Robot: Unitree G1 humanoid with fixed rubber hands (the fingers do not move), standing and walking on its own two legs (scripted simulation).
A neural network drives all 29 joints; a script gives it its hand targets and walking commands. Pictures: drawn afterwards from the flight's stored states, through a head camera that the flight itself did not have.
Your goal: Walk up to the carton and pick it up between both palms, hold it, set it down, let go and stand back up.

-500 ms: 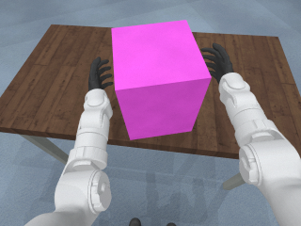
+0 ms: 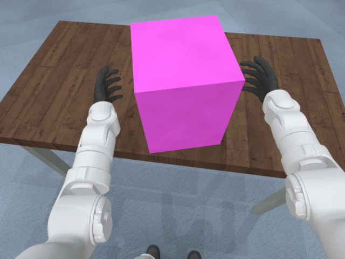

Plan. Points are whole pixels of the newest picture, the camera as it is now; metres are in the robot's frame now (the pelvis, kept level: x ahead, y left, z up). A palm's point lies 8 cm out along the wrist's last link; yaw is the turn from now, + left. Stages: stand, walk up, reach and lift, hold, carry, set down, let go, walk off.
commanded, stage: set down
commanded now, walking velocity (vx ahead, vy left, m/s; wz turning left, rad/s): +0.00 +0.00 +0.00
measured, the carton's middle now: (180, 90) +0.50 +0.05 +0.06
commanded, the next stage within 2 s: none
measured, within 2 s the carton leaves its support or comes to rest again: neither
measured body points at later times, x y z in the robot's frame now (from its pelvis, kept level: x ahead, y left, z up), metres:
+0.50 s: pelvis +0.01 +0.00 +0.00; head +0.08 +0.01 +0.45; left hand +0.43 +0.23 +0.10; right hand +0.49 -0.16 +0.11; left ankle +0.03 +0.14 -0.73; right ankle +0.03 -0.06 -0.73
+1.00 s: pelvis +0.01 +0.00 +0.01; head +0.06 +0.01 +0.46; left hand +0.39 +0.21 +0.11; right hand +0.45 -0.21 +0.11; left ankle +0.03 +0.14 -0.73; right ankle +0.03 -0.06 -0.73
